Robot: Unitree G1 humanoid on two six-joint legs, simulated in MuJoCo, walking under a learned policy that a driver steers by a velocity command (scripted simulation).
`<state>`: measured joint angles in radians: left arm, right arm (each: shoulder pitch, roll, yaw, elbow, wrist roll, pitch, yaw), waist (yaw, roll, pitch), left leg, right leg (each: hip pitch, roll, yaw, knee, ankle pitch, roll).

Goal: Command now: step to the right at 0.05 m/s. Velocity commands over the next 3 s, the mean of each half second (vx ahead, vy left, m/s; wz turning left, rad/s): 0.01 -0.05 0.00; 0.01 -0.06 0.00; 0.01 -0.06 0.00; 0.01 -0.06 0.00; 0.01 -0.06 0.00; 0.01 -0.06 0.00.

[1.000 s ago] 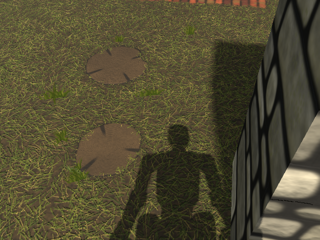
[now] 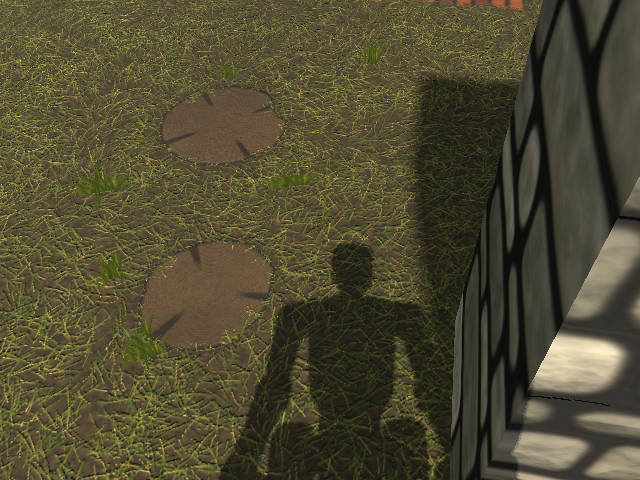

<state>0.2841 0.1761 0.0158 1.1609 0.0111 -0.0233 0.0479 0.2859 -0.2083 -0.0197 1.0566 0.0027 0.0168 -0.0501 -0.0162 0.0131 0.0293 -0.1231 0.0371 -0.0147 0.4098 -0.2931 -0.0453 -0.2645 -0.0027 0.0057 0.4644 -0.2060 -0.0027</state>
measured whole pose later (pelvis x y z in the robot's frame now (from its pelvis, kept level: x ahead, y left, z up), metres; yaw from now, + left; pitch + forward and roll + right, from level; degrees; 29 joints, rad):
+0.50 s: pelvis +0.00 +0.00 +0.00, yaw +0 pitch +0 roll +0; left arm 0.30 0.17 0.02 1.15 0.01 -0.01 0.05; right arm 0.29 -0.21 -0.03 1.06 0.01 0.02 -0.04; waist -0.02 0.01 0.03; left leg -0.11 0.05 -0.01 0.40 -0.29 -0.05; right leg -0.26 0.01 0.01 0.46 -0.20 -0.01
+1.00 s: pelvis +0.00 +0.00 +0.00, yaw +0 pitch +0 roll +0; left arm 0.32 0.16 0.03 1.14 0.01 0.00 0.06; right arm 0.32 -0.20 -0.05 1.06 0.01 0.01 -0.04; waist -0.02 0.01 0.03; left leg -0.11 0.05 -0.01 0.40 -0.29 -0.05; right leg -0.25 0.01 0.01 0.44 -0.19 -0.01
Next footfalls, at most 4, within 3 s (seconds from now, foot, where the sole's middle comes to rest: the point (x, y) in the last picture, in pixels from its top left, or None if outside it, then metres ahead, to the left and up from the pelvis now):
none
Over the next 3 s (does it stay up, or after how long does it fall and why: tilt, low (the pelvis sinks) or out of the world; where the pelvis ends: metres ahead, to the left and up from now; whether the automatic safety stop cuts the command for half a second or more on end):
stays up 0.00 0.00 0.00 its command is cut before an obstacle from the start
